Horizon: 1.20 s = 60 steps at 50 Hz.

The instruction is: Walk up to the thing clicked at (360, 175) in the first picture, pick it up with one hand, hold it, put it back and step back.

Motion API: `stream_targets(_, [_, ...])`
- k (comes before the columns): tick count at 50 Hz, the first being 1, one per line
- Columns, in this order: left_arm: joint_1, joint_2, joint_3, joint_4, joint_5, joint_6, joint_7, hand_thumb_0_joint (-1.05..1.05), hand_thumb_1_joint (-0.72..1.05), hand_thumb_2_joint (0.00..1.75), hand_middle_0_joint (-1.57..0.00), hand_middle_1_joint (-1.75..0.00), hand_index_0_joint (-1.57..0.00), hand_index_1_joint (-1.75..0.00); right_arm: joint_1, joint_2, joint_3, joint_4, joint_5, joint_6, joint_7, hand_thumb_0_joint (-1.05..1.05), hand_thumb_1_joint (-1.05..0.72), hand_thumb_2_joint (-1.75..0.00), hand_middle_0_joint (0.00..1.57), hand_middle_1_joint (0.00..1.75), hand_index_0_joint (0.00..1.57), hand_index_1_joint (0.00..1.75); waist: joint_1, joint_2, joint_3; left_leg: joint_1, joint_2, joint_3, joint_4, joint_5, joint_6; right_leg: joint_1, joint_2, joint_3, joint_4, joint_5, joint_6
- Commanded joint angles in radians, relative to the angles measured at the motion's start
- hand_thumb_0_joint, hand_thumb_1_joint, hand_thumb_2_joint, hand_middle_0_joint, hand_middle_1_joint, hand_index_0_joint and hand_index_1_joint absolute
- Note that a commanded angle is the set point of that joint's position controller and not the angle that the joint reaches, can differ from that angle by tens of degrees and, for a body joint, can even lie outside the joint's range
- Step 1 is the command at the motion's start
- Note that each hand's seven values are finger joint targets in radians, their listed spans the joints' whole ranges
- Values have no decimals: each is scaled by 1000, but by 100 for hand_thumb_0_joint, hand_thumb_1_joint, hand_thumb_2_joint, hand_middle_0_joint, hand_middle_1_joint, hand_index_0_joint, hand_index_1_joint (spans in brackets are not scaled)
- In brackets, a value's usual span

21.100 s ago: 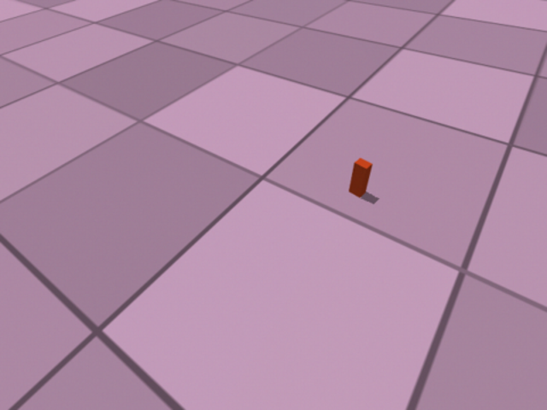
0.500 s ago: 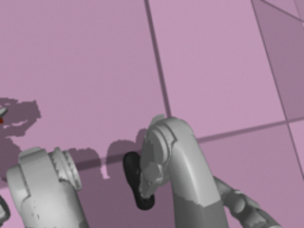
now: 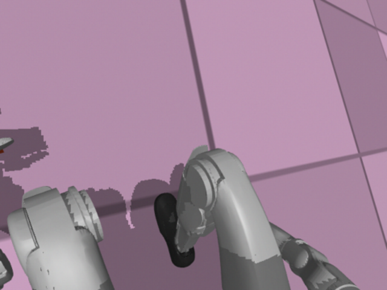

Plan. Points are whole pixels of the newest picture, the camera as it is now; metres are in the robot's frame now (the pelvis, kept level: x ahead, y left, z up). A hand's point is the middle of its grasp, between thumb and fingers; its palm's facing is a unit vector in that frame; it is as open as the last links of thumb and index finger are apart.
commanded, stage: withdraw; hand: left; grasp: from the side
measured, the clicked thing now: out of the picture +0.44 +0.29 -0.19
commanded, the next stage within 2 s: rise in 0.34 s
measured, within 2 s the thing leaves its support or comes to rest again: neither
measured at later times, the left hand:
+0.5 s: hand out of the picture +0.42 +0.38 -0.07, palm faces +0.41 -0.91 -0.10, open 16.2 cm
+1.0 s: hand out of the picture +0.30 +0.36 +0.07, palm faces +0.30 -0.83 -0.48, open 17.0 cm
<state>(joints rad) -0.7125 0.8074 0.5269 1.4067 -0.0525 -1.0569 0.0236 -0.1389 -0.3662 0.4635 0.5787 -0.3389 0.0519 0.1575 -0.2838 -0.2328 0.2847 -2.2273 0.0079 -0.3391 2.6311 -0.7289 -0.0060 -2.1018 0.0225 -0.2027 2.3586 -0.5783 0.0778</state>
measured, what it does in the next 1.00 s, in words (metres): rises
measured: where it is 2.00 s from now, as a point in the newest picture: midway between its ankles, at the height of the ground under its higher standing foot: (134, 272)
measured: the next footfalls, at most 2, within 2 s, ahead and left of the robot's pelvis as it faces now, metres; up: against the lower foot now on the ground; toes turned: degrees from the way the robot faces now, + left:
none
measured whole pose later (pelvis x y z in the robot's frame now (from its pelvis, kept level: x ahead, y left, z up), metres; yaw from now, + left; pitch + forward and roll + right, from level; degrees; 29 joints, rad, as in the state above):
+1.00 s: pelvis +0.02 -0.01 +0.16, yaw +10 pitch +33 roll -5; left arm -0.22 0.52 0.34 0.52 0.07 -0.10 0.01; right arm 0.09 -0.25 0.02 0.55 0.04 0.16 0.02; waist -0.05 0.00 -0.14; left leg -1.92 0.04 -0.07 2.02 -0.68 0.01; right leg -1.90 -0.04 -0.03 1.93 -0.61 0.04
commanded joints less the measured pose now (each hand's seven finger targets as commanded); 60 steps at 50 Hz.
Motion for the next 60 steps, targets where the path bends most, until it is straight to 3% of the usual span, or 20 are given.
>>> stream_targets(1, [-195, 158, 4, -127, -8, -67, 2, 0, -37, 22, -27, -25, -28, -24, 64, -352, -114, -10, 1, 9, -22, 0, -90, -90, 20, 30, 20, 30, -88, 522, -600, 394, 52, 77, -350, 158, -21, 309, 46, -127, -136, 153, -80])
stream_targets(6, [-209, 260, 72, -234, -1, -68, -1, 0, -33, 20, -19, -19, -19, -18, 76, -351, -121, -9, 0, 17, -27, 0, -90, -90, 20, 30, 20, 30, -49, 586, -659, 425, 55, 91, -355, 186, -25, 336, 44, -114, -130, 169, -83])
stream_targets(11, [-199, 300, 102, -356, 1, -6, -35, 0, -33, 19, -16, -17, -17, -16, 118, -350, -166, -16, 22, 28, -33, 0, -90, -90, 20, 30, 20, 30, -16, 662, -744, 470, 54, 106, -396, 202, -29, 337, 35, -91, -133, 176, -92])
stream_targets(15, [-154, 224, 55, -440, -24, 90, -111, 0, -34, 18, -18, -19, -19, -17, 168, -340, -219, -16, 64, 35, -43, 0, -90, -90, 20, 30, 20, 30, 7, 697, -782, 477, 47, 124, -434, 202, -29, 295, 25, -71, -140, 172, -98])
stream_targets(17, [-113, 172, 28, -420, -43, 146, -150, 0, -36, 17, -15, -19, -18, -16, 180, -332, -241, -19, 92, 33, -50, 0, -90, -90, 20, 30, 20, 30, 12, 636, -743, 422, 42, 126, -439, 180, -19, 249, 23, -67, -148, 154, -100])
stream_targets(20, [-167, 127, 3, -470, -76, 205, -192, 0, -42, 14, -9, -16, -12, -13, 219, -318, -269, -10, 124, 31, -57, 0, -88, -89, 20, 30, 20, 30, 8, 567, -733, 372, 34, 140, -434, 140, -2, 236, 19, -52, -176, 130, -98])
stream_targets(21, [-157, 139, 20, -454, -80, 225, -202, 0, -43, 12, -8, -14, -12, -11, 225, -316, -277, -7, 135, 30, -59, 0, -88, -89, 20, 30, 20, 30, 19, 560, -728, 372, 33, 140, -439, 133, 0, 217, 16, -49, -173, 119, -100])
stream_targets(23, [-164, 114, 8, -424, -82, 251, -228, 0, -33, 6, -2, -5, -2, -1, 226, -310, -289, -11, 152, 27, -62, 0, -79, -86, 20, 30, 20, 30, 13, 513, -691, 359, 34, 128, -447, 94, 5, 175, 11, -48, -178, 86, -100])
stream_targets(24, [-114, 297, 65, -373, 75, 315, -172, 0, -41, 6, -5, -6, -5, -5, 236, -263, -321, 14, 187, 43, -65, 0, -87, -90, 20, 30, 20, 30, 116, 590, -790, 477, 33, 159, -513, 131, -3, 178, 1, -22, -207, 64, -107])
stream_targets(25, [-185, 272, 54, -454, 63, 338, -160, 0, -49, 8, -6, -7, -5, -7, 228, -261, -330, -28, 196, 50, -66, 0, -89, -91, 20, 30, 20, 30, 97, 606, -861, 494, 36, 160, -527, 136, -4, 196, 4, -15, -214, 62, -108])
stream_targets(26, [-180, 207, 21, -439, 70, 365, -156, 0, -50, 9, -6, -8, -5, -8, 248, -252, -346, -17, 205, 60, -65, 0, -89, -91, 20, 30, 20, 30, 91, 597, -854, 491, 34, 173, -533, 117, -2, 180, 3, -6, -225, 50, -107])
stream_targets(27, [-172, 225, 25, -456, 85, 392, -151, 0, -51, 9, -6, -8, -5, -8, 270, -252, -362, -7, 214, 69, -62, 0, -89, -91, 20, 30, 20, 30, 101, 609, -844, 478, 30, 181, -555, 86, 1, 171, 3, -3, -233, 27, -110])
stream_targets(30, [-210, 344, 74, -604, 131, 478, -117, 0, -51, 8, -7, -9, -7, -9, 303, -236, -400, -6, 243, 85, -73, 0, -93, -91, 20, 30, 20, 30, 154, 685, -974, 569, 26, 204, -598, 127, -3, 184, -5, 29, -240, 43, -115])
stream_targets(32, [-148, 274, 42, -631, 144, 543, -105, 0, -38, 18, -11, -12, -11, -12, 314, -212, -430, -20, 261, 91, -78, 0, -90, -90, 20, 30, 20, 30, 160, 663, -1006, 600, 25, 217, -623, 156, -3, 182, -6, 47, -262, 63, -118])
stream_targets(34, [-73, 248, 44, -651, 148, 604, -86, 0, -45, 12, -7, -8, -7, -8, 313, -194, -455, -25, 285, 96, -89, 0, -90, -90, 20, 30, 20, 30, 189, 633, -990, 588, 21, 224, -667, 134, 3, 178, -9, 62, -295, 46, -119])
stream_targets(38, [42, 102, -39, -763, 142, 718, -61, 0, -48, 10, -6, -7, -6, -7, 335, -162, -507, -61, 322, 99, -105, 0, -90, -90, 20, 30, 20, 30, 190, 518, -1036, 620, 13, 233, -745, 105, 18, 254, -12, 87, -407, 23, -117])
stream_targets(40, [118, 17, -99, -814, 134, 771, -50, 0, -48, 10, -6, -7, -6, -7, 330, -152, -518, -76, 338, 95, -113, 0, -90, -90, 20, 30, 20, 30, 186, 468, -997, 630, 15, 222, -800, 71, 22, 271, -14, 91, -456, -2, -115])
stream_targets(43, [225, 22, -93, -953, 122, 842, -20, 0, -47, 10, -6, -7, -6, -7, 329, -135, -533, -103, 361, 90, -131, 0, -89, -90, 20, 30, 20, 30, 226, 421, -1046, 700, 15, 224, -874, 64, 25, 372, -17, 108, -538, -16, -112])
stream_targets(50, [404, -13, -104, -1177, 104, 952, 46, 0, -48, 10, -6, -6, -6, -7, 315, -78, -536, -150, 387, 65, -192, 0, -89, -90, 20, 30, 20, 30, 247, 391, -1025, 860, 18, 262, -1039, 100, 27, 622, -21, 151, -741, 0, -106])
stream_targets(60, [665, -249, -250, -1173, 73, 1067, 96, 0, -47, 10, -6, -7, -6, -7, 340, -18, -523, -166, 387, -16, -250, 0, -89, -90, 20, 30, 20, 30, 235, 315, -910, 1099, 13, 312, -1235, 338, 28, 970, -27, 171, -1017, 210, -98])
